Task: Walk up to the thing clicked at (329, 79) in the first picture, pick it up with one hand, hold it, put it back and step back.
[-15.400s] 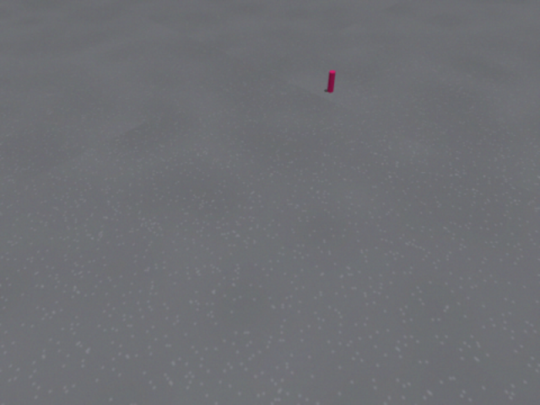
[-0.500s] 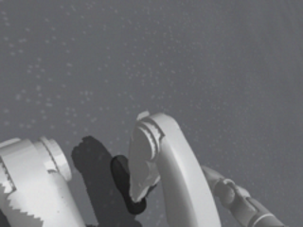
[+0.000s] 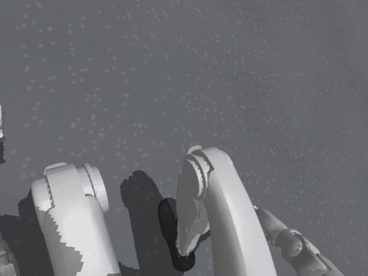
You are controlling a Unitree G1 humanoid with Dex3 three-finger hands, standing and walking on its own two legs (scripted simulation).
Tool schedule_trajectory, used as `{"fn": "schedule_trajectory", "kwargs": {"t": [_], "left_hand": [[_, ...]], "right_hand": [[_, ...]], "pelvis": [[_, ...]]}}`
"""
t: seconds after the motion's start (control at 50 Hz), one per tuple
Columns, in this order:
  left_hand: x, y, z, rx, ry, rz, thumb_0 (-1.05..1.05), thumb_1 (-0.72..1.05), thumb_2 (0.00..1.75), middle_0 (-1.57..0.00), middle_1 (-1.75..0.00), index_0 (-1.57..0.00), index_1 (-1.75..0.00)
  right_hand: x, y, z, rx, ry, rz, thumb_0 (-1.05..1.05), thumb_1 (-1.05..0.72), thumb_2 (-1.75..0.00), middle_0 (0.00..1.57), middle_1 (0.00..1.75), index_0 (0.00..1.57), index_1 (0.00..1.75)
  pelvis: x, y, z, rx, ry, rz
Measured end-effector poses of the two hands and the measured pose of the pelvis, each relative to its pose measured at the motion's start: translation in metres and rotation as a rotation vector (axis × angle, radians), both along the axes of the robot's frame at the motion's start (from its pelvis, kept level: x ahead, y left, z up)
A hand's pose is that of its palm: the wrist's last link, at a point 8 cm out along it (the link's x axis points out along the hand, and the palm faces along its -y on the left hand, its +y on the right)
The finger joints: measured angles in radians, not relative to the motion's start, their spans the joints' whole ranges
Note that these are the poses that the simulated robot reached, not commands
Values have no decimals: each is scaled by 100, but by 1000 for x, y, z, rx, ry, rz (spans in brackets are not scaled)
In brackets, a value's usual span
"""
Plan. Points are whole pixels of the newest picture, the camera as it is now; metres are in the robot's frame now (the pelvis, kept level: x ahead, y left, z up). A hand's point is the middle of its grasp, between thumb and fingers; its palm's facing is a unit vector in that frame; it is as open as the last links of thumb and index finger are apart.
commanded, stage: settle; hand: left
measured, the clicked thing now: out of the picture +0.41 +0.33 -0.13
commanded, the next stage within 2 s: lift in 1.30 s
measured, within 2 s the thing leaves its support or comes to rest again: neither
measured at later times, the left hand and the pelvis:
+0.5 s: hand out of the picture +0.39 +0.32 -0.01, palm faces +0.33 -0.94 -0.04, open 5.6 cm; pelvis +0.02 -0.01 +0.03, yaw +6 degrees
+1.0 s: hand out of the picture +0.40 +0.31 +0.04, palm faces +0.34 -0.94 -0.02, open 5.6 cm; pelvis +0.02 -0.02 +0.06, yaw +8 degrees
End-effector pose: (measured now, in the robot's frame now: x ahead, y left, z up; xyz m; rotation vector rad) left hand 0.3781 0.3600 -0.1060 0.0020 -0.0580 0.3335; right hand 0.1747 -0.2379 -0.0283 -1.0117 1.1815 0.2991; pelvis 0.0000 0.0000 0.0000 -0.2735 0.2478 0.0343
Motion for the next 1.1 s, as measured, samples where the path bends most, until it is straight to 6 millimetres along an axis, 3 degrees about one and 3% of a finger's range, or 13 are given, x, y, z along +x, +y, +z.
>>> {"fn": "schedule_trajectory", "kwargs": {"t": [0.18, 0.38, 0.54, 0.74, 1.1], "left_hand": [[-10, 8, 49, 31, 4, -7, 1, 9, 121, -103, -116, -101, -116], [-24, 7, 83, 31, 60, 7, 1, 9, 122, -103, -116, -101, -115], [-18, 2, 103, 23, 66, -1, 1, 8, 122, -103, -116, -101, -116], [-7, 1, 128, 17, 46, 3, 1, 9, 122, -103, -116, -101, -116], [-19, -5, 151, 6, 56, 14, 1, 9, 121, -102, -117, -100, -117]], "right_hand": [[17, 2, -8, 108, -65, -97, 0, -87, -89, 21, 30, 21, 30], [23, 1, -24, 210, -53, -213, 0, -87, -89, 21, 30, 21, 30], [27, -4, -31, 243, -47, -274, 1, -87, -89, 21, 30, 21, 30], [30, -12, -25, 246, -62, -327, 1, -88, -89, 21, 30, 21, 30], [26, -14, -10, 262, -92, -352, 1, -88, -89, 21, 30, 21, 30]], "pelvis": [[4, -4, 11, 33, 82, 25], [12, -11, 26, 74, 179, 51], [19, -14, 35, 101, 231, 63], [23, -16, 47, 115, 268, 73], [18, -17, 64, 129, 280, 91]]}}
